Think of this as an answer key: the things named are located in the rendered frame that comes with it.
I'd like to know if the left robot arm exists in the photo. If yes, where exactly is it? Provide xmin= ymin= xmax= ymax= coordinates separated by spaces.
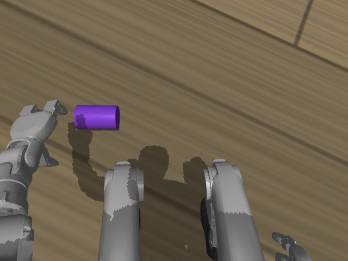
xmin=0 ymin=137 xmax=44 ymax=261

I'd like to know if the right robot hand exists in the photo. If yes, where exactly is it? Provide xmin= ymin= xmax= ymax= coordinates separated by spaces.
xmin=272 ymin=232 xmax=312 ymax=261

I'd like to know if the left robot hand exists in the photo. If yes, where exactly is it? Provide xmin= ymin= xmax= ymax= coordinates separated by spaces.
xmin=10 ymin=100 xmax=68 ymax=167

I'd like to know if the right robot foot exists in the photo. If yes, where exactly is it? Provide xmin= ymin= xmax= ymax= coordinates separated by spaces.
xmin=200 ymin=197 xmax=218 ymax=261

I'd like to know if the can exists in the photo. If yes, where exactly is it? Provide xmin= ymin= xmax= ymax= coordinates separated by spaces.
xmin=74 ymin=105 xmax=120 ymax=129

